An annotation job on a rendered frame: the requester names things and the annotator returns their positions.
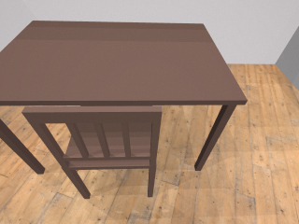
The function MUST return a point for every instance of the chair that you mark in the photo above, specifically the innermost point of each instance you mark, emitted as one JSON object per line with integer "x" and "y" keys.
{"x": 103, "y": 137}

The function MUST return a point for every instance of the table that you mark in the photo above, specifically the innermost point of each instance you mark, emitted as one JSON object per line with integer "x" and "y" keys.
{"x": 116, "y": 63}

